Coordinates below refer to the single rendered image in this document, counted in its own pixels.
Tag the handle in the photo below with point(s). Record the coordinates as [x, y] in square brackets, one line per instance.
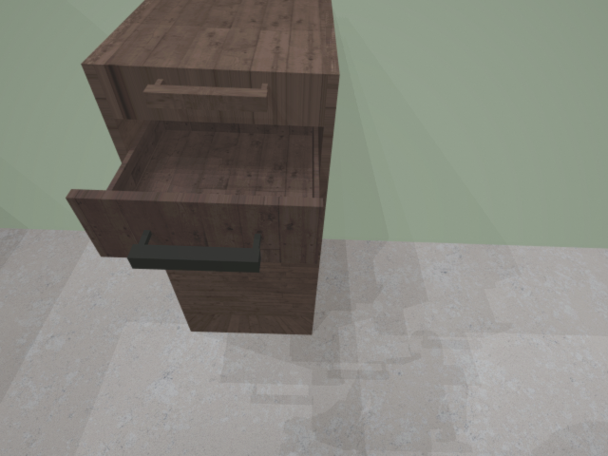
[206, 98]
[194, 258]

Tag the drawer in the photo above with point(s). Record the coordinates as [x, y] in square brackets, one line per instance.
[211, 185]

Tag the cabinet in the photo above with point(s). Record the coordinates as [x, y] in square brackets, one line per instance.
[285, 46]

